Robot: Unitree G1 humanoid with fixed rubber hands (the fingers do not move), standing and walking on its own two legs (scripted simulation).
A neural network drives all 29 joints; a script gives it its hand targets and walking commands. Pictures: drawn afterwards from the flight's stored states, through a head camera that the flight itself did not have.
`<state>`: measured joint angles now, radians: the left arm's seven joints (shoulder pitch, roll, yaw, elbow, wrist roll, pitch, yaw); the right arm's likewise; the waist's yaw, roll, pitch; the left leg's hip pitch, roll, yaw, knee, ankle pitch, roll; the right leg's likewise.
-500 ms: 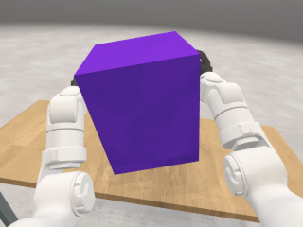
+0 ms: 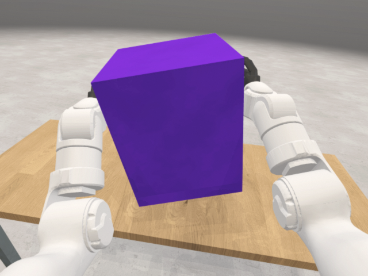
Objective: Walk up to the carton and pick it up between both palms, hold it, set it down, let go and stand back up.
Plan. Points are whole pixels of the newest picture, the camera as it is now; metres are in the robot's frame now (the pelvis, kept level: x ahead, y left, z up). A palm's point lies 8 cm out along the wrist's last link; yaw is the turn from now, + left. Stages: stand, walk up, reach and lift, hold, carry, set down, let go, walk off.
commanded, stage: hold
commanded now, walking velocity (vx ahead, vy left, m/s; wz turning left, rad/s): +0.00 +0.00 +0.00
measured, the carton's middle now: (178, 118) +0.38 -0.01 +0.26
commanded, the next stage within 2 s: none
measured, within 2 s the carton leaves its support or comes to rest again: neither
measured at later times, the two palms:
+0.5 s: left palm (96, 109) +0.38 +0.16 +0.27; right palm (247, 93) +0.38 -0.15 +0.32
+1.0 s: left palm (98, 107) +0.38 +0.16 +0.27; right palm (247, 93) +0.38 -0.15 +0.31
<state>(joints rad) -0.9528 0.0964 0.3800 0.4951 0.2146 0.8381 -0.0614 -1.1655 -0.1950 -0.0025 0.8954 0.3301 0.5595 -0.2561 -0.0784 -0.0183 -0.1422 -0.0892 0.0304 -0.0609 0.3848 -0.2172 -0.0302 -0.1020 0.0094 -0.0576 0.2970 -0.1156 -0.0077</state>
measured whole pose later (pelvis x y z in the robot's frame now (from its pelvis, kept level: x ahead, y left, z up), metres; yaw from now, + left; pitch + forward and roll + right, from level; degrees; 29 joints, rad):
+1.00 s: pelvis +0.01 +0.00 +0.00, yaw +0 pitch -4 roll -1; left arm -0.92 0.08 0.37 0.45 0.22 0.85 -0.05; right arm -1.13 -0.21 0.04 0.85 0.37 0.59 -0.27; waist -0.09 -0.01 -0.15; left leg -0.07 0.03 -0.07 0.38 -0.23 -0.03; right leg -0.08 0.02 -0.04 0.28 -0.13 0.00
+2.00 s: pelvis +0.01 +0.00 +0.00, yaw +1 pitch -4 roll -2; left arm -0.92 0.09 0.36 0.46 0.21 0.83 -0.05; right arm -1.12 -0.21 0.05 0.84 0.39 0.59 -0.28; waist -0.09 -0.02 -0.15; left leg -0.09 0.03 -0.08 0.39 -0.23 -0.03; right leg -0.08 0.02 -0.03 0.27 -0.12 0.00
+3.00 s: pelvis +0.01 +0.00 +0.00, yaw +1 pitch -4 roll -2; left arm -0.92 0.08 0.37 0.46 0.22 0.84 -0.04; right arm -1.13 -0.21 0.05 0.86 0.39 0.60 -0.28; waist -0.09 -0.01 -0.16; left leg -0.09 0.03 -0.08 0.39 -0.23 -0.03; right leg -0.08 0.03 -0.02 0.28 -0.13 0.00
